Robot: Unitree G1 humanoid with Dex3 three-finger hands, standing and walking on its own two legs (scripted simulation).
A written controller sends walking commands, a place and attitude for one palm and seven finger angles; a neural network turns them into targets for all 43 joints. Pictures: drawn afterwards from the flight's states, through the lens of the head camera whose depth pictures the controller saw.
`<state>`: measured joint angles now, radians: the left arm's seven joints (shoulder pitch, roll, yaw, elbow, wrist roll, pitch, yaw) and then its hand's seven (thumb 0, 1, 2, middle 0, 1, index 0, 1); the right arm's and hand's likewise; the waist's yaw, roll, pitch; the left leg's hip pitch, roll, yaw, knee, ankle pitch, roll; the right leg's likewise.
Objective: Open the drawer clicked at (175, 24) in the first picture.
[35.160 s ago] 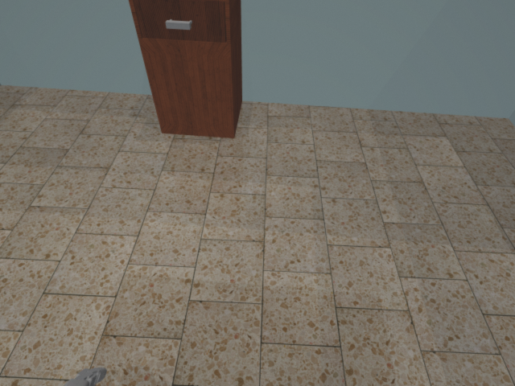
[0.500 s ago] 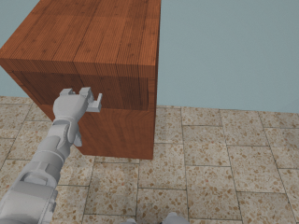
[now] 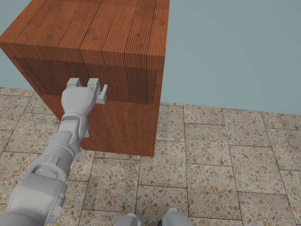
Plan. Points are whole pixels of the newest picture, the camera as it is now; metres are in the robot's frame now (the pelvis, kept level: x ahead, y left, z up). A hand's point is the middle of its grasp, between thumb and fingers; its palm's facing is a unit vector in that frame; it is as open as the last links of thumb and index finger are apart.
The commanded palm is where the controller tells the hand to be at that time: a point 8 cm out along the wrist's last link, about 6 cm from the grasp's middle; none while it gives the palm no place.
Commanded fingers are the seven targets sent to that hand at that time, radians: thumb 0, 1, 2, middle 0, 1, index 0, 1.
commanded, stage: lower the fingers behind the handle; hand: left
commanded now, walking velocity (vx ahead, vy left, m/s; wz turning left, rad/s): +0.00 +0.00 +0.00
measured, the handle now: (89, 91) +0.52 +0.22 -0.02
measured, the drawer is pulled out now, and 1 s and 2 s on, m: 0.00 0.00 0.00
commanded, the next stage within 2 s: lift the hand off the handle in 0.50 s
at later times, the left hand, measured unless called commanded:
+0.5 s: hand (85, 110) +0.43 +0.21 +0.00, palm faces +0.02 +0.00 -1.00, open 13.9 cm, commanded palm +0.41 +0.21 +0.01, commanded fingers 0.00 -0.50 0.30 -0.30 -1.20 -0.30 -1.20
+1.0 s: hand (85, 104) +0.45 +0.21 +0.00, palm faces +0.00 +0.01 -1.00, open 13.0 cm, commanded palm +0.43 +0.20 +0.02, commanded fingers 0.00 -0.50 0.30 -0.30 -1.20 -0.30 -1.20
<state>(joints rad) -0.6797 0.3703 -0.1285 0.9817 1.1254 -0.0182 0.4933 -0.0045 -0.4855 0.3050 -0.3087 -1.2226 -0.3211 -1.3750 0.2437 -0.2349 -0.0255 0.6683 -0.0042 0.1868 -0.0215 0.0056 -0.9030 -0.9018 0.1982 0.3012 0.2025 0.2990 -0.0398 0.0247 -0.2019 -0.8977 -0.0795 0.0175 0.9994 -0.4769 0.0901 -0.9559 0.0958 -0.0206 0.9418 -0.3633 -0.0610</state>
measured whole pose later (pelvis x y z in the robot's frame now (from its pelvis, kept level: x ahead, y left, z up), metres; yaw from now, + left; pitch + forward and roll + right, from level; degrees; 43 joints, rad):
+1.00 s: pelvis -0.02 -0.01 -0.02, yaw +1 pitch +23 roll -1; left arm -0.82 0.44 -0.15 1.01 1.09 -0.03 0.39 0.00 -0.48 0.31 -0.32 -1.23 -0.38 -1.49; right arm 0.29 -0.25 -0.02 0.67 0.00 0.12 -0.04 0.01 -0.90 -0.90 0.20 0.30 0.20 0.30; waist -0.07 0.03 -0.20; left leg -1.04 -0.08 0.00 1.11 -0.48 0.08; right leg -1.09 0.09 -0.06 1.04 -0.37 -0.07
